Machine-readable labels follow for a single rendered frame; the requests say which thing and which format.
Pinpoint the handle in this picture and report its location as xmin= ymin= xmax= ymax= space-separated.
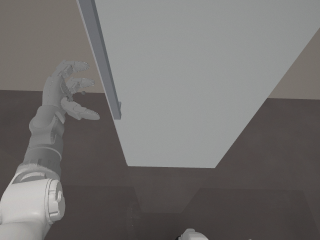
xmin=78 ymin=0 xmax=122 ymax=120

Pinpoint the right robot shin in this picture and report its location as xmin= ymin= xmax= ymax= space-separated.
xmin=183 ymin=228 xmax=195 ymax=234

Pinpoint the fridge door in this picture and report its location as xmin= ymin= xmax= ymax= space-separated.
xmin=77 ymin=0 xmax=320 ymax=168

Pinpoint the robot left forearm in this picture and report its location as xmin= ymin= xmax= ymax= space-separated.
xmin=0 ymin=105 xmax=66 ymax=224

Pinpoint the robot left upper arm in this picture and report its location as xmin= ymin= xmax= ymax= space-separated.
xmin=0 ymin=178 xmax=66 ymax=240

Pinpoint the robot left hand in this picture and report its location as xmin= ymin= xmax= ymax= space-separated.
xmin=42 ymin=59 xmax=100 ymax=120

